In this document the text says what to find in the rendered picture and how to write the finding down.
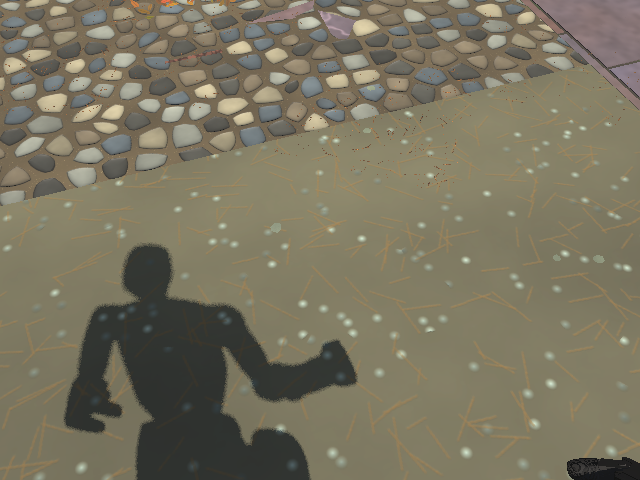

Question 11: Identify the right robot hand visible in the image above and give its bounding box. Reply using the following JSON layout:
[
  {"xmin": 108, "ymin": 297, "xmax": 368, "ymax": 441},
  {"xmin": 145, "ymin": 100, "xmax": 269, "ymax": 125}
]
[{"xmin": 567, "ymin": 457, "xmax": 640, "ymax": 480}]

